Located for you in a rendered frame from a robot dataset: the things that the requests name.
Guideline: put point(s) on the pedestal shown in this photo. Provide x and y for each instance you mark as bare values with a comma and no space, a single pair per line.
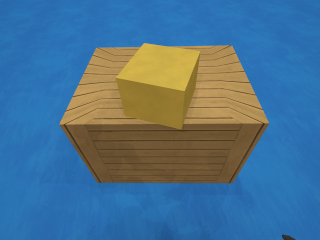
223,124

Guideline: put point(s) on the carton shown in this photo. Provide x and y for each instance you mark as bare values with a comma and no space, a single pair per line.
158,83

